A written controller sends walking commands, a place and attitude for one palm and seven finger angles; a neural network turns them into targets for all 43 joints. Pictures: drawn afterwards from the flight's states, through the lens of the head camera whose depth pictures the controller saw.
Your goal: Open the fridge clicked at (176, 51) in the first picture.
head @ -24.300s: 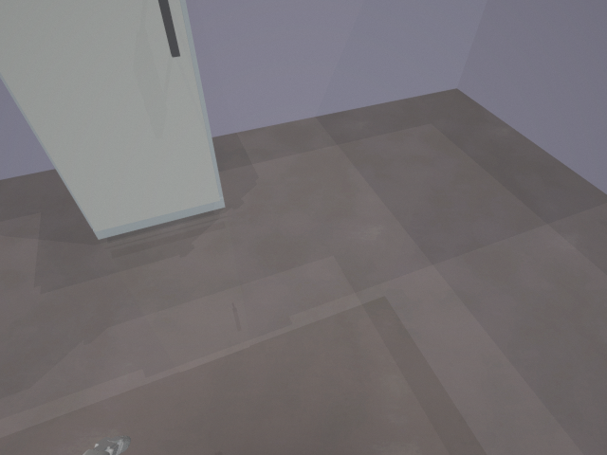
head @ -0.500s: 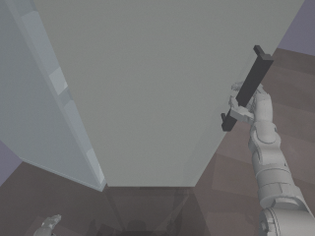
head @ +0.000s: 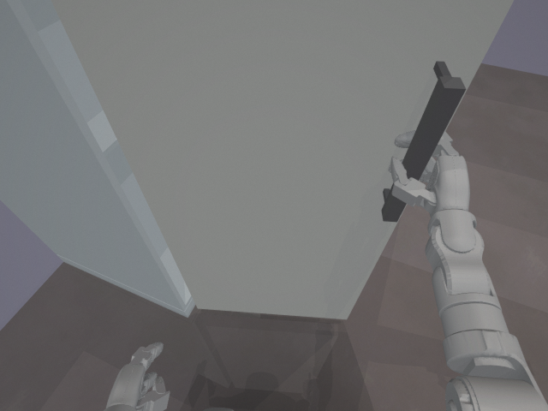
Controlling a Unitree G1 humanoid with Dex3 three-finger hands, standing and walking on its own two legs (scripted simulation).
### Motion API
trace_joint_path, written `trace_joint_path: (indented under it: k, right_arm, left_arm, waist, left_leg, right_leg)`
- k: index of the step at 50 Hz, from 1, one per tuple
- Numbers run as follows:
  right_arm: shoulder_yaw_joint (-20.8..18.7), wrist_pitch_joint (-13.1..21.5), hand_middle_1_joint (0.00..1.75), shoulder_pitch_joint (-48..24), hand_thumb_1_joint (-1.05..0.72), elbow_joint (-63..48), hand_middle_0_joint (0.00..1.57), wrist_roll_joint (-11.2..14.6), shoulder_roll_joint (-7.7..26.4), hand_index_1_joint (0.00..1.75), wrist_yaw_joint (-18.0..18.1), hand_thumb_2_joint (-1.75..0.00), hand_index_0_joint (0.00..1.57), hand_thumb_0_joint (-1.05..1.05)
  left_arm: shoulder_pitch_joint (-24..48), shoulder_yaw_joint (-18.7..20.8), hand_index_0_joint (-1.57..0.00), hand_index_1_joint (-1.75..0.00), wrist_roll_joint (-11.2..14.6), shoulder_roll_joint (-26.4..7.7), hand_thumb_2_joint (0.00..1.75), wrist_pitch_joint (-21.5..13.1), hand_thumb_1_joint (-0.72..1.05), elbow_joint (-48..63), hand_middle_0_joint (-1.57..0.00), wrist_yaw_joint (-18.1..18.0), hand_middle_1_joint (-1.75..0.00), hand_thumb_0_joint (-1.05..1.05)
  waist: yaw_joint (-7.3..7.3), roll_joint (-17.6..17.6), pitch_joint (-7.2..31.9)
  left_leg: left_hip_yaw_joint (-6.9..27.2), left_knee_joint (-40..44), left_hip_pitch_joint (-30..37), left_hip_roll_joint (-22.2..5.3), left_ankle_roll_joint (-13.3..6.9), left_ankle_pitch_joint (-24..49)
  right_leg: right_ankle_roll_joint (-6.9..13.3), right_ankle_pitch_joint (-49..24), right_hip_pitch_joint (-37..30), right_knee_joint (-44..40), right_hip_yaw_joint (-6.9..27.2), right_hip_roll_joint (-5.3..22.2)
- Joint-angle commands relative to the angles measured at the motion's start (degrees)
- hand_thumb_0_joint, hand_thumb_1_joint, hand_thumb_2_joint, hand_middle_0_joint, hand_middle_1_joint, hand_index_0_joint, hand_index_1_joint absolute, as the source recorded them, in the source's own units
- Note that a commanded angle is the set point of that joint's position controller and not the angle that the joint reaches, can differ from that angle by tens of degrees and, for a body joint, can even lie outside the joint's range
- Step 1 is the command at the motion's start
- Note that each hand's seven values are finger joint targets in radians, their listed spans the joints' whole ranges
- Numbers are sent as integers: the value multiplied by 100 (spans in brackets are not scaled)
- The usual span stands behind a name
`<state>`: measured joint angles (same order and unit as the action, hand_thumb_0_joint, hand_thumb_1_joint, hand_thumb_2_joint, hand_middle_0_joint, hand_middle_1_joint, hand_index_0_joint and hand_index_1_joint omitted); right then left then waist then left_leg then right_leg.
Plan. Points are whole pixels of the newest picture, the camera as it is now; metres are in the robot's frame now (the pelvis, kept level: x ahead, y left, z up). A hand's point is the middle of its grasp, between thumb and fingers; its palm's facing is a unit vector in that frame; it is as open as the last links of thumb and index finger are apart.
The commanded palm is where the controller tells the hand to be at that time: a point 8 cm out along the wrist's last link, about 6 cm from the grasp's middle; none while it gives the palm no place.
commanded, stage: stop walking and hold the door back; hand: right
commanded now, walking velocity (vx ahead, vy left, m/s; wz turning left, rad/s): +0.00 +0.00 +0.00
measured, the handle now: (411, 153) +0.46 -0.15 +0.13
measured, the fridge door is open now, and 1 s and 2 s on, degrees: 71 73 72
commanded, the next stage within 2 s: loosen the grip on the handle in 0.24 s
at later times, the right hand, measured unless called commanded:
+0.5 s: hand (408, 185) +0.40 -0.14 +0.13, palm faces +0.08 +0.99 -0.07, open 7.0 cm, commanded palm +0.37 -0.18 +0.12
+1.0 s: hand (414, 190) +0.41 -0.16 +0.11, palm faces +0.08 +0.99 -0.11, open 14.4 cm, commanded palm +0.38 -0.21 +0.12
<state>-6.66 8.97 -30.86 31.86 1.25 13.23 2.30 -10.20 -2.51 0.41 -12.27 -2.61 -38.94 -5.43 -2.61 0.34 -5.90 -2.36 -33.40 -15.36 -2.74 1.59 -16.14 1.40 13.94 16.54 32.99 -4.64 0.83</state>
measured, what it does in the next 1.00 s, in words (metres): stands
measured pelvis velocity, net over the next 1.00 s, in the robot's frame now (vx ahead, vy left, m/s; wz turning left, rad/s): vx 0.01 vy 0.03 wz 0.03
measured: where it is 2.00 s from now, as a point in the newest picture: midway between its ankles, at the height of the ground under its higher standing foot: outside the picture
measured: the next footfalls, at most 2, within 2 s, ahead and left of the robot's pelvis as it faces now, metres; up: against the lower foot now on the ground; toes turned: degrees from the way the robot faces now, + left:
none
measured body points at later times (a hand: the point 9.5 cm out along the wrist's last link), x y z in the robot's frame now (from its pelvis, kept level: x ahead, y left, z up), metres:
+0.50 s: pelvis -0.02 +0.02 +0.00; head -0.02 +0.01 +0.45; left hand +0.09 +0.28 -0.10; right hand +0.39 -0.19 +0.13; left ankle +0.01 +0.13 -0.73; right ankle +0.03 -0.10 -0.73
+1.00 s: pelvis +0.01 +0.03 +0.00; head +0.04 +0.03 +0.44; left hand +0.12 +0.29 -0.11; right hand +0.40 -0.21 +0.12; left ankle +0.01 +0.13 -0.73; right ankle +0.03 -0.10 -0.73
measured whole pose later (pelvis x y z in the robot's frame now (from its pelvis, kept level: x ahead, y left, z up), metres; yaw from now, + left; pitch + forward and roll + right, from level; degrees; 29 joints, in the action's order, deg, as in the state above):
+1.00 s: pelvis +0.01 +0.03 +0.00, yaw +2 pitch +5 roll +0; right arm -13.0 16.4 -25.1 34.7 6.2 17.2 -5.1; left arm -17.0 0.0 1.4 -15.1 -7.2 -38.1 -2.3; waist -1.3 -0.3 2.3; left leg -1.7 -36.0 -23.3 0.4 -1.1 -17.9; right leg -0.2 16.2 24.8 35.9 -2.8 2.3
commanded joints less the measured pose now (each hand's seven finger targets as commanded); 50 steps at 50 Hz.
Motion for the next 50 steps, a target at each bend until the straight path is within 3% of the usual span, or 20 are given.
trace_joint_path:
  k: [1, 3, 6, 8, 11, 16, 17, 18, 19, 20, 21, 22, 26, 29, 31, 34, 36, 37, 44, 50]
  right_arm:
    - [-611, 525, 140, -2066, -90, -1263, 45, 54, 1418, 140, 191, -90, 45, 0]
    - [-460, 527, 140, -1896, -90, -1303, 45, 41, 1211, 140, 189, -90, 45, 0]
    - [-532, 513, 140, -1581, -90, -1651, 45, 54, 1312, 140, 200, -90, 45, 0]
    - [-454, 442, 140, -1632, -90, -1439, 45, 78, 1258, 140, 191, -90, 45, 0]
    - [-590, 386, 140, -2059, -90, -1234, 45, 120, 1521, 140, 262, -90, 45, 0]
    - [-438, 394, 140, -2387, -90, -984, 45, 127, 1434, 140, 261, -90, 45, 0]
    - [-2140, 517, 140, -5381, -90, -1652, 45, -560, 4018, 140, 142, -90, 45, 0]
    - [-622, 77, 140, -4090, -78, 709, 45, -455, 1720, 140, -224, -84, 45, 0]
    - [-1227, 121, 140, -3095, -66, 527, 45, 5, 1637, 140, -256, -78, 45, 0]
    - [-853, 115, 140, -2165, -54, 644, 45, 113, 1071, 140, -417, -73, 45, 0]
    - [-946, 366, 140, -2764, -42, 240, 45, 383, 1182, 140, -474, -67, 45, 0]
    - [-1298, 518, 140, -2647, -30, 219, 45, 474, 1605, 140, -442, -61, 45, 0]
    - [-456, 1268, 140, -3015, 19, 269, 45, 6, 1263, 140, -265, -37, 45, 0]
    - [-577, 1577, 137, -2928, 55, 310, 42, 41, 1565, 137, -252, -20, 42, 0]
    - [-606, 1596, 133, -2849, 55, 171, 40, 189, 1579, 133, -361, -20, 40, 0]
    - [-586, 1433, 128, -2814, 55, 120, 36, 386, 1571, 128, -511, -20, 36, 0]
    - [-764, 1320, 125, -2640, 55, 35, 33, 410, 1847, 125, -530, -20, 33, 0]
    - [-1080, 1287, 123, -2727, 55, 31, 32, 381, 2285, 123, -502, -20, 32, 0]
    - [-1047, 1281, 115, -2000, 55, -857, 25, 561, 1882, 115, -628, -20, 25, 0]
    - [-1004, 1079, 115, -1368, 55, -1417, 25, 594, 1681, 115, -667, -20, 25, 0]
  left_arm:
    - [131, 292, -20, -30, -13, -824, 90, -206, 90, 722, -20, -34, -30, 0]
    - [106, 333, -20, -30, -9, -834, 90, -218, 90, 775, -20, -3, -30, 0]
    - [68, 376, -20, -30, 17, -853, 90, -225, 90, 859, -20, -6, -30, 0]
    - [78, 367, -20, -30, 33, -812, 90, -199, 90, 863, -20, -32, -30, 0]
    - [23, 372, -20, -30, 46, -862, 90, -189, 90, 746, -20, -102, -30, 0]
    - [0, 358, -20, -30, 69, -853, 90, -188, 90, 667, -20, -159, -30, 0]
    - [-285, 804, -20, -30, -51, -897, 90, -363, 90, 850, -20, 35, -30, 0]
    - [-234, 540, -20, -30, 30, -926, 90, -718, 90, 633, -20, 161, -30, 0]
    - [-543, 674, -20, -30, 199, -1085, 90, -705, 90, 451, -20, 152, -30, 0]
    - [-631, 628, -20, -30, 146, -1099, 90, -675, 90, 505, -20, 216, -30, 0]
    - [-451, 523, -20, -30, 145, -1102, 90, -656, 90, 525, -20, 234, -30, 0]
    - [-326, 555, -20, -30, 79, -1103, 90, -699, 90, 551, -20, 248, -30, 0]
    - [-312, 485, -20, -30, 57, -1051, 90, -780, 90, 742, -20, 354, -30, 0]
    - [-327, 513, -20, -30, 80, -1110, 90, -805, 90, 848, -20, 356, -30, 0]
    - [-348, 523, -20, -30, 128, -1119, 90, -812, 90, 890, -20, 336, -30, 0]
    - [-390, 514, -20, -30, 187, -1129, 90, -841, 90, 836, -20, 273, -30, 0]
    - [-395, 497, -20, -30, 203, -1140, 90, -802, 90, 831, -20, 238, -30, 0]
    - [-427, 488, -20, -30, 191, -1160, 90, -775, 90, 788, -20, 208, -30, 0]
    - [-564, 557, -20, -30, 136, -1061, 90, -749, 90, 790, -20, 218, -30, 0]
    - [-559, 578, -20, -30, 127, -1060, 90, -672, 90, 860, -20, 281, -30, 0]
  waist:
    - [327, -946, 1832]
    - [342, -784, 1845]
    - [280, -540, 2316]
    - [249, -201, 2285]
    - [226, 55, 2102]
    - [231, 34, 2136]
    - [419, 1114, 1827]
    - [-321, 967, 3555]
    - [-85, 711, 3224]
    - [73, 206, 3168]
    - [104, -787, 2950]
    - [196, -1051, 2672]
    - [-119, 120, 1645]
    - [-29, 622, 1747]
    - [34, 435, 2166]
    - [40, 356, 2153]
    - [86, 285, 2092]
    - [116, 281, 2042]
    - [208, -58, 2901]
    - [203, 97, 2795]
  left_leg:
    - [69, -206, 353, 133, -27, -422]
    - [91, 115, 426, 114, -60, -333]
    - [311, 570, 920, -141, -135, 1259]
    - [478, 600, 898, -336, -182, 1134]
    - [591, 774, 556, -406, -196, 781]
    - [530, 748, 485, -350, -143, 825]
    - [918, 1302, 829, -313, -155, 1764]
    - [41, 132, 619, 283, -383, 2505]
    - [-195, 116, -169, 290, -314, 1740]
    - [-250, 130, -352, 254, -326, 1240]
    - [-117, 376, -650, 257, -286, 768]
    - [-35, 456, -709, 256, -324, 390]
    - [91, 520, -1152, 287, -287, -577]
    - [289, 588, -1019, 269, -241, -1161]
    - [433, 606, -748, 242, -234, -1097]
    - [500, 686, -689, 241, -224, -992]
    - [636, 783, -503, 182, -197, -956]
    - [672, 781, -440, 171, -185, -870]
    - [412, 291, 79, 286, -201, 1345]
    - [203, 88, 8, 335, -191, 2136]
  right_leg:
    - [532, -1997, -513, -1171, 1793, 1528]
    - [471, -1847, -533, -983, 1516, 1457]
    - [123, -2048, -640, -396, 870, 993]
    - [-68, -1084, -345, -419, 597, 738]
    - [-57, -732, -383, -427, 601, 695]
    - [1, -937, -499, -446, 670, 768]
    - [103, -614, -280, -272, 368, 595]
    - [36, -1636, -703, -997, 315, -43]
    - [-71, -1642, -919, -478, 420, 53]
    - [-234, -1490, -1053, -471, 509, 86]
    - [-273, -860, -1315, -542, 486, 78]
    - [-253, -118, -1178, -563, 512, 71]
    - [8, 1070, 45, -430, 392, 38]
    - [44, 1128, 401, -284, 249, -50]
    - [58, 997, 312, -229, 183, -99]
    - [73, 902, 314, -192, 176, -118]
    - [89, 763, 472, -166, 165, -134]
    - [103, 677, 541, -154, 169, -132]
    - [101, -728, -22, 29, 165, -144]
    - [112, -1418, -171, 134, 214, -108]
